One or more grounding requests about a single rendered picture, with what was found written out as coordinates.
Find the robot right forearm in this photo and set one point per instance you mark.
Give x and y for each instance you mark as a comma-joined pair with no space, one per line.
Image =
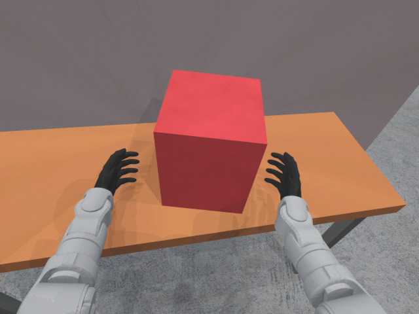
323,277

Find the robot left forearm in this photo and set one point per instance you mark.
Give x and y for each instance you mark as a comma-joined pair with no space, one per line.
77,256

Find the table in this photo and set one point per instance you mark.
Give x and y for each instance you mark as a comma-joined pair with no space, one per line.
45,173

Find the right robot upper arm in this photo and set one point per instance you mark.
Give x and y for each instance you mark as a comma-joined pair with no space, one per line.
355,304

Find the carton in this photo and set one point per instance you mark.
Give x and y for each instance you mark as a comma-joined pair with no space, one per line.
210,138

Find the left robot hand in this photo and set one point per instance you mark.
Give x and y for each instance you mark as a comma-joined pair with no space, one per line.
109,177

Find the right robot hand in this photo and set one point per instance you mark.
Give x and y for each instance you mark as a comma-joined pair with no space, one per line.
290,184

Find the left robot upper arm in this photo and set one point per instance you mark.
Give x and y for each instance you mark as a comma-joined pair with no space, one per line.
61,298

